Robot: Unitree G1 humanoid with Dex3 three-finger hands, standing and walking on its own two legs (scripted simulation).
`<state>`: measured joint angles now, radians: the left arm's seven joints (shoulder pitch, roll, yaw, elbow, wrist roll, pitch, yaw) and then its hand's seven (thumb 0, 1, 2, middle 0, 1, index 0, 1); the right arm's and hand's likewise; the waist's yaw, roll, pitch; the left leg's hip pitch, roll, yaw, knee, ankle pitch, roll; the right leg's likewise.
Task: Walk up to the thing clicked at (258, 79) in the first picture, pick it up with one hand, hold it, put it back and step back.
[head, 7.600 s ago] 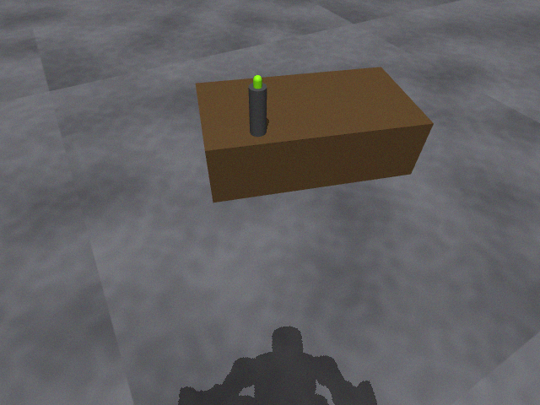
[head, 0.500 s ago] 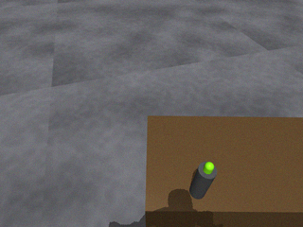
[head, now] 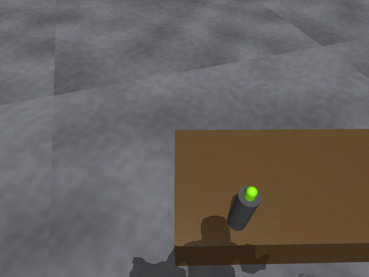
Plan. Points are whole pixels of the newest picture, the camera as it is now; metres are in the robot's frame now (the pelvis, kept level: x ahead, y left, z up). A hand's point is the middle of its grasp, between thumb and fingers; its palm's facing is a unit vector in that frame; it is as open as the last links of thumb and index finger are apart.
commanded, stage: go down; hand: right
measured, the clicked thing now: (243, 207) +0.42 -0.22 -0.31
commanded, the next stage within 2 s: none
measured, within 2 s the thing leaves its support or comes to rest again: neither
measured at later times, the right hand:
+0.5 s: hand out of the picture +0.14 -0.28 -0.15, palm faces +0.02 +0.95 -0.31, open 16.8 cm
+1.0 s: hand out of the picture +0.16 -0.30 -0.14, palm faces +0.09 +0.95 -0.30, open 17.5 cm
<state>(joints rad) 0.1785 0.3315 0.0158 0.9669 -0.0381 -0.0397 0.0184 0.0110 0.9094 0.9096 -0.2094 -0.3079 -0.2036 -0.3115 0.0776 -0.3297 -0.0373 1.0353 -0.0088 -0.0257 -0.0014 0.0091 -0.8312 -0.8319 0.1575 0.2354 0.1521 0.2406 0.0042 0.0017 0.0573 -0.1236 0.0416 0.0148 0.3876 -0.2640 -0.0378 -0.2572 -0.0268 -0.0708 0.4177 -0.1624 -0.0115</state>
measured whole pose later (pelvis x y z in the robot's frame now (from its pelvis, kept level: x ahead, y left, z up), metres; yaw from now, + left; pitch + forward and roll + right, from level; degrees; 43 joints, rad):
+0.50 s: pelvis +0.00 +0.01 -0.03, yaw -1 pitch +8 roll +1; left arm 0.24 0.27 0.02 0.69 -0.01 -0.10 0.07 0.01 0.90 0.90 -0.21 -0.31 -0.21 -0.31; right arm 0.09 -0.40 -0.25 0.79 -0.10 0.12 0.18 0.00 0.37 -0.09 0.06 0.05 0.05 0.06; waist 0.01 -0.01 -0.02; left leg -0.42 0.02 0.04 0.68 -0.40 -0.02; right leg -0.57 -0.05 -0.03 0.71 -0.28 0.00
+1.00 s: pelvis +0.00 +0.01 -0.05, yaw -2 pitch +11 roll +2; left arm 0.25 0.26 0.00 0.63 -0.01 -0.16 0.15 0.01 0.89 0.91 -0.21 -0.30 -0.20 -0.31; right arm 0.21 -0.46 -0.31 0.50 -0.02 0.23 0.25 -0.01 0.56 -0.06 0.04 0.06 0.04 0.06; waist 0.02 -0.01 -0.08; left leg -0.55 0.01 0.07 0.85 -0.49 -0.01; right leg -0.72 -0.06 0.01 0.90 -0.37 0.01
